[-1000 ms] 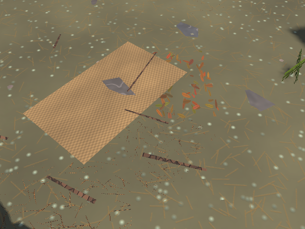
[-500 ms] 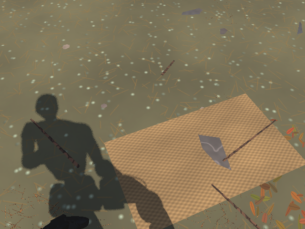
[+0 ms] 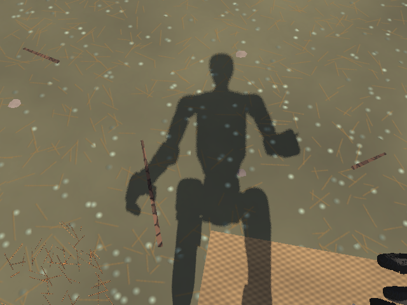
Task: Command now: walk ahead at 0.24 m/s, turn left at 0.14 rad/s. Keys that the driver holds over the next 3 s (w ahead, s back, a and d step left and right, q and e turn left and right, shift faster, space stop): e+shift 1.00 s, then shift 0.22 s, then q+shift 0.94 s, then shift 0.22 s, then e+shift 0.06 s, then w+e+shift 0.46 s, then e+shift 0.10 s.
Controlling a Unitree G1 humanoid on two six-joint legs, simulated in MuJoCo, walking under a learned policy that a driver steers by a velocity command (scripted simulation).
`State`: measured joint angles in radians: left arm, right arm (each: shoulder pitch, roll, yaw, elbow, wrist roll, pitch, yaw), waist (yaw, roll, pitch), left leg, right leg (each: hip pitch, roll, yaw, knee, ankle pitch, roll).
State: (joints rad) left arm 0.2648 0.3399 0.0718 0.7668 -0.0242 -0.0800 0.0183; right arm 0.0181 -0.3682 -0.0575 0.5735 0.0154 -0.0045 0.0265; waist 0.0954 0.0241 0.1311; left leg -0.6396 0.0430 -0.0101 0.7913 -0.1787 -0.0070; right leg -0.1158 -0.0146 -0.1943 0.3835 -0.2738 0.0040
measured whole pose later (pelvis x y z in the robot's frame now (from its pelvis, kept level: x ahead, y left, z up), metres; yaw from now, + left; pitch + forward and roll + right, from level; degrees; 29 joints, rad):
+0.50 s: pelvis +0.13 -0.04 -0.02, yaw -19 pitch +0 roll +3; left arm 0.20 0.32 0.08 0.67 -0.01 0.07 0.00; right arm 0.07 -0.30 -0.08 0.73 0.01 0.02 -0.04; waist 0.03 0.00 0.05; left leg -0.33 0.14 0.26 0.63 -0.29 -0.03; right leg -0.37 -0.07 -0.06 0.69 -0.33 -0.01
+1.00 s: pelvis +0.17 -0.04 -0.01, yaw -47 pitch +3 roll +2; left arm 0.13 0.36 0.10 0.54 -0.03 0.06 0.03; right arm 0.08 -0.30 -0.09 0.75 -0.01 -0.02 -0.01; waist 0.01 -0.05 0.03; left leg -0.32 -0.08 -0.10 0.48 -0.18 -0.01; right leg -0.40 0.17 0.31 0.72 -0.41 -0.02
